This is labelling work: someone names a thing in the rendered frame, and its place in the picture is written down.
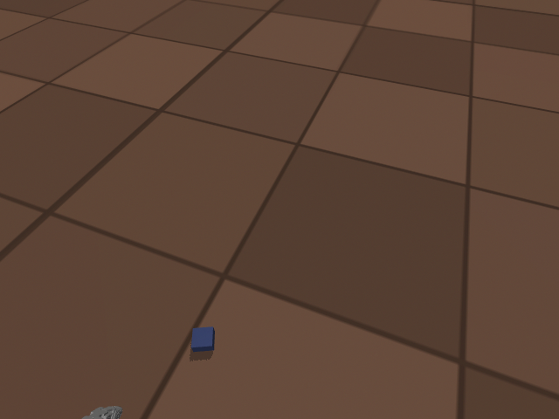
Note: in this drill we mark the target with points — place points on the small box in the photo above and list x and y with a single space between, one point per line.
203 339

